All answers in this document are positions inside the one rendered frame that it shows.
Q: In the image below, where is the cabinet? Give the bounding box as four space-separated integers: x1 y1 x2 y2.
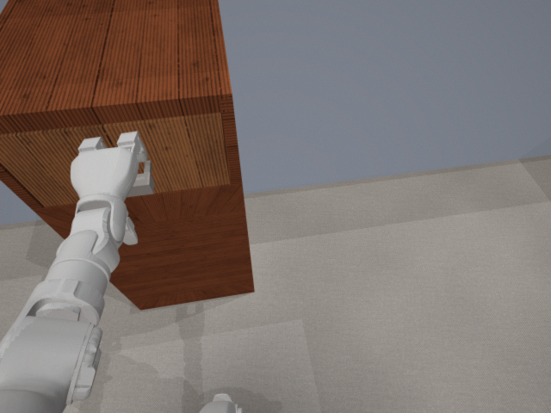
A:
0 0 255 310

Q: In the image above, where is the robot left upper arm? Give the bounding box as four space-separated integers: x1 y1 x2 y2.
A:
0 316 102 413

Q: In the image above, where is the left robot forearm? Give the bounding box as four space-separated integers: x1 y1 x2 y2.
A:
0 194 127 363

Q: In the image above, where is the drawer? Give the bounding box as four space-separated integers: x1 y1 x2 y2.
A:
0 113 230 207

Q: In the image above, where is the robot left shin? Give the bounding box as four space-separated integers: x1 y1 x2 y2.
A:
213 394 233 403

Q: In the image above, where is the handle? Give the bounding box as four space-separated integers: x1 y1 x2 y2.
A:
127 160 154 197

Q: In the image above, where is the robot left hand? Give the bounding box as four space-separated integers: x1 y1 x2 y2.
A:
71 131 148 245

